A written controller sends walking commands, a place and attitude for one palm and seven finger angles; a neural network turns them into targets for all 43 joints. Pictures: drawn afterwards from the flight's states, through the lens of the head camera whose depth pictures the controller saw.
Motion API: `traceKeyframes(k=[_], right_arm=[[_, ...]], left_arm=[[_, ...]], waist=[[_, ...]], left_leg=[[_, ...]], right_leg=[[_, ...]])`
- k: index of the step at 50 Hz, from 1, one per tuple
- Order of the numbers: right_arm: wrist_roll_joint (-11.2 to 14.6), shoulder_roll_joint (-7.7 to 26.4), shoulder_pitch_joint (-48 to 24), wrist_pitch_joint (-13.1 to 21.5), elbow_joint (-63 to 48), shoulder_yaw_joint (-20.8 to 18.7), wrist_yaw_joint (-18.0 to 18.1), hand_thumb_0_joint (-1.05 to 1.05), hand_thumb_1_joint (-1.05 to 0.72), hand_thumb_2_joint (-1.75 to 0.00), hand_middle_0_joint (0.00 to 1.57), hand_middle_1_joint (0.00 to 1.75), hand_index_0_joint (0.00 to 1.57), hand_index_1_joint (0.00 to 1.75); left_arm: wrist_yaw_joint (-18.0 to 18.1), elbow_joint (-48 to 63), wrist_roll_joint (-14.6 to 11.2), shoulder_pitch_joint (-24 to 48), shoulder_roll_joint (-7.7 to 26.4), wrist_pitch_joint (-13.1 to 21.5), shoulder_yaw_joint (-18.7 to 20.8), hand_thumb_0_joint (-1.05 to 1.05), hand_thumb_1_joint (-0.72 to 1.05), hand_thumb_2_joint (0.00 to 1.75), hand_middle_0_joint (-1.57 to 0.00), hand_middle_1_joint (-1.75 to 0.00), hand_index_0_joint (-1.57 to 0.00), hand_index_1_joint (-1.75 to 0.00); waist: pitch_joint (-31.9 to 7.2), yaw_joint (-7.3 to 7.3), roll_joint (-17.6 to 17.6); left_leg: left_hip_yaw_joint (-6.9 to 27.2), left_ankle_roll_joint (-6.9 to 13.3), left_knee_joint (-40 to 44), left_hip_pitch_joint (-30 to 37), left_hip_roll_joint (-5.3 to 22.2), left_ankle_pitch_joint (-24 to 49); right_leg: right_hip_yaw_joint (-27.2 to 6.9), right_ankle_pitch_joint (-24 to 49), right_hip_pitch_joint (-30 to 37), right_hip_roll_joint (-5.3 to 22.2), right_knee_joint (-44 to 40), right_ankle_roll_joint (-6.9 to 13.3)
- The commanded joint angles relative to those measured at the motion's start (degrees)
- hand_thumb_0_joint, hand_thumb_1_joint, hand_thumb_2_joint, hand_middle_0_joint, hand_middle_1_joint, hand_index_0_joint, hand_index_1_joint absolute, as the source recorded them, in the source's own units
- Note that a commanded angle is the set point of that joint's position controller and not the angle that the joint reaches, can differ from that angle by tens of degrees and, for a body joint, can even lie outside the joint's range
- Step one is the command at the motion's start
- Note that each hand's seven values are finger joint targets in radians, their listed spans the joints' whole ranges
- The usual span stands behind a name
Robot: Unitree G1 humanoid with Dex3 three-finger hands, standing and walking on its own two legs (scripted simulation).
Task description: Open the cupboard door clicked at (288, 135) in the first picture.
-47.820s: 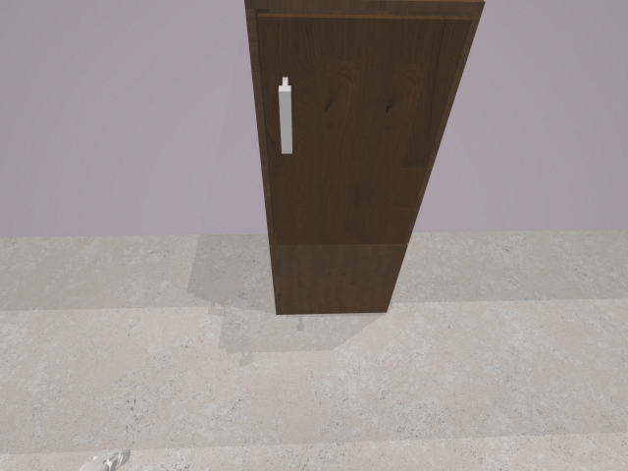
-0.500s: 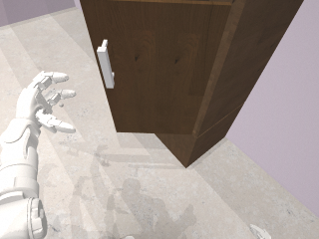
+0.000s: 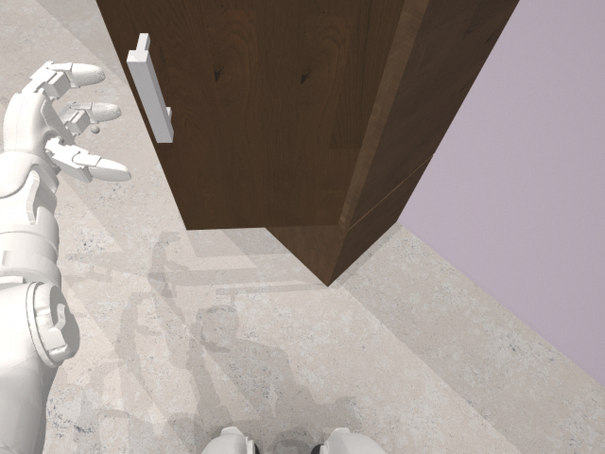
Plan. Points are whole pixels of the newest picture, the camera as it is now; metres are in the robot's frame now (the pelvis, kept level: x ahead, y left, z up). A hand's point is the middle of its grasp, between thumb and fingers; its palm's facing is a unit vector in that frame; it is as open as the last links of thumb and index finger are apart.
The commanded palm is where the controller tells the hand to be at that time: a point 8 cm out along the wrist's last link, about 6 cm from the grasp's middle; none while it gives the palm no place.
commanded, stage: move the hooked fingers beside the handle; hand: left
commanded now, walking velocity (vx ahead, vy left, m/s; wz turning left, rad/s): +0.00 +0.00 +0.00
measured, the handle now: (155, 91) +0.58 +0.17 +0.11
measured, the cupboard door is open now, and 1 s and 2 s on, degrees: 50 50 50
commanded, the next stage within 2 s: slide the fingers in behind the handle in 1.24 s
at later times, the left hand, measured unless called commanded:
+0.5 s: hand (100, 94) +0.55 +0.23 +0.13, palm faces +0.00 -1.00 +0.01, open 14.0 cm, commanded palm +0.52 +0.27 +0.11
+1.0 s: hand (112, 108) +0.54 +0.22 +0.11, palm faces +0.02 -1.00 +0.00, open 14.0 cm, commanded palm +0.52 +0.26 +0.11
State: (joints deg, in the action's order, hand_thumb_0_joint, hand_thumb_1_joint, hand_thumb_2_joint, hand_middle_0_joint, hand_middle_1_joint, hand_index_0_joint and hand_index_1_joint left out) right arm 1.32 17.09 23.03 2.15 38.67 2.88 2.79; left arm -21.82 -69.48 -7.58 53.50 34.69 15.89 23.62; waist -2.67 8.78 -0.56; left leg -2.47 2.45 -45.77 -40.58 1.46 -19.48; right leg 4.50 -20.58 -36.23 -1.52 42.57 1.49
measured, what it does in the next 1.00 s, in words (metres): stands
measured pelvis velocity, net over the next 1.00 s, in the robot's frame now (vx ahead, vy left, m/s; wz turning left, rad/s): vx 0.01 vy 0.00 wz -0.01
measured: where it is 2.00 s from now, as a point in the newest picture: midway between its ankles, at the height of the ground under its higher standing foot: outside the picture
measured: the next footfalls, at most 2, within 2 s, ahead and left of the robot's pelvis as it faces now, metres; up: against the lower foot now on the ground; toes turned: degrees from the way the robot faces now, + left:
none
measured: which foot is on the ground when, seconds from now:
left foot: down 0.00-1.00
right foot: down 0.00-1.00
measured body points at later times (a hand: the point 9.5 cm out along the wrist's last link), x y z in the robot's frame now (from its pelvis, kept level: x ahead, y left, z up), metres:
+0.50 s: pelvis +0.02 +0.00 +0.00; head +0.15 +0.02 +0.43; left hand +0.55 +0.28 +0.13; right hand -0.03 -0.26 -0.10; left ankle +0.02 +0.09 -0.71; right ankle +0.00 -0.11 -0.71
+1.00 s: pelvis +0.01 +0.00 -0.01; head +0.13 +0.02 +0.42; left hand +0.53 +0.27 +0.12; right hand +0.01 -0.27 -0.11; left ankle +0.02 +0.09 -0.71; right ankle +0.00 -0.11 -0.71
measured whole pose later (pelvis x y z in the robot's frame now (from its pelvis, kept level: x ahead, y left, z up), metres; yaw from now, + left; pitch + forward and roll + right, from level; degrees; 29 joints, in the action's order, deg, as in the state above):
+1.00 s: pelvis +0.01 +0.00 -0.01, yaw -1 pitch +19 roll -3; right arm -0.4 16.4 22.5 -1.8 35.3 2.9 1.0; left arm -17.4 -71.7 -3.9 59.3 36.5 16.7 25.0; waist -3.9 10.8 -1.2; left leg -2.0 2.4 -49.6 -46.6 2.3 -21.7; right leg 4.7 -21.9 -41.6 -2.4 44.8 1.4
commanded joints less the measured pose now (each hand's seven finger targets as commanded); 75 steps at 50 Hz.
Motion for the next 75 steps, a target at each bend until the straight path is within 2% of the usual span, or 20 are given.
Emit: traceKeyframes(k=[1, 5, 9, 12, 14, 16, 19, 23, 27, 31, 34, 35, 38, 41, 49, 55, 59, 62, 68, 75], right_arm=[[-0.3, 10.8, 8.9, 0.5, -3.9, -3.8, 0.8, 0.00, -0.90, -0.90, 0.20, 0.30, 0.20, 0.30], [-0.9, 10.9, 10.8, -0.4, -4.2, -4.1, 0.3, 0.00, -0.90, -0.90, 0.20, 0.30, 0.20, 0.30], [-1.2, 10.9, 12.4, -1.7, -3.9, -4.1, -0.1, 0.00, -0.90, -0.90, 0.20, 0.30, 0.20, 0.30], [-1.0, 11.5, 13.1, -2.6, -3.7, -4.0, 0.0, 0.00, -0.90, -0.90, 0.20, 0.30, 0.20, 0.30], [-1.3, 11.8, 14.1, -3.0, -4.2, -3.9, 0.2, 0.00, -0.90, -0.90, 0.20, 0.30, 0.20, 0.30], [-1.6, 11.4, 14.7, -3.2, -4.0, -4.0, 0.2, 0.00, -0.90, -0.90, 0.20, 0.30, 0.20, 0.30], [-2.1, 10.9, 15.0, -3.5, -4.4, -4.2, -0.6, 0.00, -0.90, -0.90, 0.20, 0.30, 0.20, 0.30], [-1.6, 10.9, 14.5, -4.7, -4.7, -4.5, -1.0, 0.00, -0.90, -0.90, 0.20, 0.30, 0.20, 0.30], [-1.3, 11.0, 14.0, -5.5, -5.7, -4.5, -0.6, 0.00, -0.90, -0.90, 0.20, 0.30, 0.20, 0.30], [-1.4, 10.4, 13.3, -5.5, -5.9, -4.7, -0.9, 0.00, -0.90, -0.90, 0.20, 0.30, 0.20, 0.30], [-1.3, 9.8, 12.5, -5.0, -5.0, -5.1, -1.1, 0.00, -0.90, -0.90, 0.20, 0.30, 0.20, 0.30], [-1.3, 9.9, 12.3, -5.1, -4.2, -5.1, -1.1, 0.00, -0.90, -0.90, 0.20, 0.30, 0.20, 0.30], [-1.0, 10.3, 11.9, -5.2, -3.3, -4.7, -0.9, 0.00, -0.90, -0.90, 0.20, 0.30, 0.20, 0.30], [-1.0, 10.5, 11.7, -4.9, -3.9, -4.0, -0.5, 0.00, -0.90, -0.90, 0.20, 0.30, 0.20, 0.30], [-1.8, 10.2, 12.1, -3.4, -4.7, -4.1, -1.0, 0.00, -0.90, -0.90, 0.20, 0.30, 0.20, 0.30], [-0.8, 10.6, 12.0, -4.5, -5.0, -3.4, -0.5, 0.00, -0.90, -0.90, 0.20, 0.30, 0.20, 0.30], [-1.1, 10.9, 13.1, -4.3, -5.7, -3.5, -0.1, 0.00, -0.90, -0.90, 0.20, 0.30, 0.20, 0.30], [-1.3, 10.8, 13.4, -4.1, -5.4, -4.0, -0.3, 0.00, -0.90, -0.90, 0.20, 0.30, 0.20, 0.30], [-0.9, 10.7, 13.2, -4.5, -4.3, -3.9, -0.4, 0.00, -0.90, -0.90, 0.20, 0.30, 0.20, 0.30], [-1.3, 10.8, 13.5, -4.1, -4.4, -4.3, -0.5, 0.00, -0.90, -0.90, 0.20, 0.30, 0.20, 0.30]], left_arm=[[1.6, 9.7, 0.9, 28.6, 19.5, 3.9, 3.2, 0.00, -0.50, 0.30, -0.30, -1.20, -0.30, -1.20], [1.6, 12.2, 1.3, 31.0, 21.6, 5.6, 4.7, 0.00, -0.50, 0.30, -0.30, -1.20, -0.30, -1.20], [1.3, 7.2, 1.4, 29.3, 18.7, 4.3, 3.3, 0.00, -0.50, 0.30, -0.30, -1.20, -0.30, -1.20], [1.2, 3.9, 2.1, 31.3, 20.6, 1.8, 3.2, 0.00, -0.50, 0.30, -0.30, -1.20, -0.30, -1.20], [1.7, 4.4, 2.7, 32.5, 24.4, 1.6, 5.7, 0.00, -0.50, 0.30, -0.30, -1.20, -0.30, -1.20], [2.1, 8.4, 3.7, 36.5, 26.3, 3.0, 6.0, 0.00, -0.50, 0.30, -0.30, -1.20, -0.30, -1.20], [1.9, 10.7, 3.1, 31.8, 22.8, 5.2, 5.1, 0.00, -0.50, 0.30, -0.30, -1.20, -0.30, -1.20], [0.0, 7.1, 1.4, 25.2, 20.1, 3.1, 4.7, 0.00, -0.50, 0.30, -0.30, -1.20, -0.30, -1.20], [-0.5, 9.5, 1.4, 25.4, 22.1, 1.0, 5.7, 0.00, -0.50, 0.30, -0.30, -1.20, -0.30, -1.20], [1.1, 17.9, 0.9, 28.5, 21.9, 5.0, 6.0, 0.00, -0.50, 0.30, -0.30, -1.20, -0.30, -1.20], [1.4, 21.0, -0.5, 30.7, 15.3, 6.9, 2.2, 0.00, -0.50, 0.30, -0.30, -1.20, -0.30, -1.20], [1.4, 18.7, -0.4, 29.4, 15.7, 6.5, 2.8, 0.00, -0.50, 0.30, -0.30, -1.20, -0.30, -1.20], [1.4, 8.4, 0.1, 28.6, 11.7, 2.5, -1.0, 0.00, -0.50, 0.30, -0.30, -1.20, -0.30, -1.20], [2.5, 5.2, 1.6, 29.4, 14.0, 0.3, -0.6, 0.00, -0.50, 0.30, -0.30, -1.20, -0.30, -1.20], [4.9, 14.6, 2.4, 37.4, 20.3, 8.1, 4.2, 0.00, -0.50, 0.30, -0.30, -1.20, -0.30, -1.20], [2.7, 2.4, 3.6, 29.8, 19.5, 1.8, 1.7, 0.00, -0.50, 0.30, -0.30, -1.20, -0.30, -1.20], [2.4, 6.7, 2.5, 30.6, 22.1, 2.6, 4.0, 0.00, -0.50, 0.30, -0.30, -1.20, -0.30, -1.20], [1.8, 12.9, 1.5, 33.0, 23.7, 6.0, 5.6, 0.00, -0.50, 0.30, -0.30, -1.20, -0.30, -1.20], [0.9, 6.7, 1.7, 28.9, 21.0, 3.7, 3.5, 0.00, -0.50, 0.30, -0.30, -1.20, -0.30, -1.20], [2.1, 11.2, 1.1, 32.2, 18.7, 3.5, 2.4, 0.00, -0.50, 0.30, -0.30, -1.20, -0.30, -1.20]], waist=[[-24.1, 0.73, -6.6], [-30.7, 0.39, -10.1], [-26.8, 1.42, -7.4], [-23.1, 2.91, -6.0], [-24.8, 2.49, -5.6], [-29.3, 2.62, -9.8], [-32.5, 1.53, -12.7], [-29.5, 0.98, -8.2], [-27.5, 0.49, -8.2], [-30.7, 0.56, -11.7], [-32.1, 1.73, -13.9], [-31.2, 1.18, -14.1], [-22.1, 3.42, -7.9], [-20.7, 3.27, -6.8], [-33.9, 2.36, -11.2], [-22.9, 2.68, -7.7], [-24.6, 2.50, -6.1], [-31.8, 1.83, -9.3], [-25.4, 2.15, -9.5], [-27.4, 2.87, -9.8]], left_leg=[[5.9, -0.2, 3.7, 18.6, 0.1, 14.8], [5.7, -0.5, 1.9, 22.0, 0.2, 21.4], [6.0, -0.3, 1.6, 20.9, 0.6, 21.7], [5.3, 0.2, 1.8, 16.2, 0.5, 17.7], [5.0, 0.5, 1.2, 15.3, 0.3, 19.1], [5.4, 0.1, 0.4, 18.3, 0.5, 22.3], [5.8, -0.7, -0.6, 23.9, 1.0, 29.2], [5.0, -0.3, 0.0, 21.2, 1.0, 28.1], [4.2, 0.3, 0.7, 18.6, 0.6, 26.4], [5.2, -0.4, 0.0, 24.7, 1.1, 31.2], [6.4, -1.0, -0.8, 30.3, 1.7, 35.2], [6.9, -1.4, -0.7, 30.3, 1.9, 35.0], [6.4, -0.5, 0.9, 22.3, 1.2, 23.3], [6.1, 0.0, 1.2, 18.1, 0.6, 19.2], [6.9, -0.8, -1.6, 24.0, 0.8, 25.3], [5.0, 0.2, 0.2, 13.3, 0.2, 16.9], [4.9, 0.6, 0.0, 13.5, 0.3, 17.2], [5.1, 0.1, -0.5, 18.1, 0.4, 20.2], [4.9, 0.4, 0.5, 15.2, 0.3, 16.8], [5.8, 0.0, 0.3, 19.7, 0.8, 19.8]], right_leg=[[-3.5, 13.4, 1.6, -1.0, -4.1, -0.7], [-3.6, 18.2, 2.7, -1.4, -2.7, -0.6], [-2.7, 17.4, 0.1, -2.0, -3.0, -0.5], [-3.3, 16.3, -0.3, -1.8, -3.9, -1.0], [-3.6, 18.1, 1.4, -1.9, -3.4, -0.9], [-3.7, 20.1, 1.4, -1.8, -2.7, -1.0], [-2.9, 22.3, -0.1, -2.5, -1.7, -0.4], [-2.6, 23.6, 1.7, -2.7, -2.5, -0.7], [-3.0, 25.0, 3.4, -2.3, -2.9, -0.9], [-2.9, 25.1, 1.7, -2.7, -2.5, -0.7], [-2.3, 23.7, -1.3, -3.0, -2.4, -0.5], [-2.1, 22.4, -2.3, -2.9, -2.5, -0.5], [-1.8, 17.6, -3.9, -2.5, -3.7, -0.7], [-2.2, 16.3, -3.2, -1.9, -3.4, -0.7], [-3.0, 19.8, -0.5, -2.3, -0.7, -0.5], [-3.3, 17.5, 0.1, -1.8, -2.5, -1.0], [-3.6, 17.7, 1.4, -2.1, -2.7, -0.8], [-3.9, 19.6, 2.7, -2.4, -2.2, -0.7], [-3.7, 16.8, 1.0, -2.3, -3.4, -0.8], [-2.8, 17.0, -1.4, -2.5, -3.1, -0.7]])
